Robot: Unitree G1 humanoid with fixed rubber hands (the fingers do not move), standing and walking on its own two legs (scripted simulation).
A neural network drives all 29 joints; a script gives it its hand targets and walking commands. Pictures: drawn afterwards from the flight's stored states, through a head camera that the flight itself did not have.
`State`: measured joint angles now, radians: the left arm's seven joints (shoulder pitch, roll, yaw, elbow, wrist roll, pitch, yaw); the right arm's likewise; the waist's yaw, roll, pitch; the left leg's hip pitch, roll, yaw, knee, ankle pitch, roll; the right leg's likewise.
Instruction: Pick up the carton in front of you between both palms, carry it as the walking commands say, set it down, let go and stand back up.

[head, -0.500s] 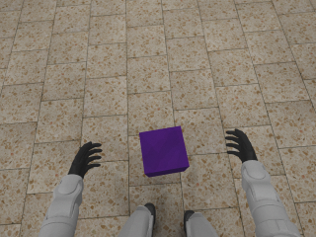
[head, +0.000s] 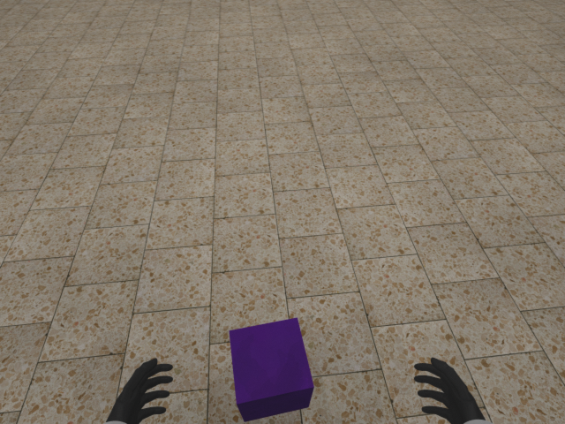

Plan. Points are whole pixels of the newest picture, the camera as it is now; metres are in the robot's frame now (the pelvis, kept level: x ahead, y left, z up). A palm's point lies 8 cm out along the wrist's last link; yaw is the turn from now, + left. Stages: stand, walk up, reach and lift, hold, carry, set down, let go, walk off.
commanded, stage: let go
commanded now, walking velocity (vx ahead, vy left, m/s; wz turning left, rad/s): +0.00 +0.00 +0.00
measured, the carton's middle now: (270, 370) +0.39 +0.05 -0.65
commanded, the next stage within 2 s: stand in 0.34 s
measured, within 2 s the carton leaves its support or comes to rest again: neither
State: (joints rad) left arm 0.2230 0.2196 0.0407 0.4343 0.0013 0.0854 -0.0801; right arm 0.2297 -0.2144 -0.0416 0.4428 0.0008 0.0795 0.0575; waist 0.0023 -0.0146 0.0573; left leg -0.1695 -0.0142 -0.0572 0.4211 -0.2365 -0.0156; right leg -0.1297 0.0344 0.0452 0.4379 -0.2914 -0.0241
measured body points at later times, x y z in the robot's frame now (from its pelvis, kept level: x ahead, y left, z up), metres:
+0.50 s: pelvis +0.00 +0.02 -0.01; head +0.00 +0.03 +0.44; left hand +0.16 +0.29 -0.09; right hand +0.15 -0.26 -0.09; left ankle -0.01 +0.13 -0.74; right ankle -0.04 -0.10 -0.74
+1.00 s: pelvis +0.01 +0.03 +0.00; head +0.01 +0.04 +0.45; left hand +0.15 +0.32 -0.11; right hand +0.13 -0.27 -0.10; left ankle -0.01 +0.13 -0.74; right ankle -0.04 -0.10 -0.74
